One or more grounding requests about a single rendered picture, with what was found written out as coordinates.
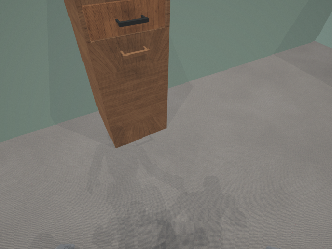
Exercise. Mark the handle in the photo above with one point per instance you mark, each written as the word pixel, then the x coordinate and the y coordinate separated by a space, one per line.
pixel 143 19
pixel 135 54

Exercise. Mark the drawer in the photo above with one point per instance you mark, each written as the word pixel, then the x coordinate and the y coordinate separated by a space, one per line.
pixel 100 17

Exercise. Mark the cabinet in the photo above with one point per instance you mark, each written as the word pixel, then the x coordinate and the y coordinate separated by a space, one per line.
pixel 130 94

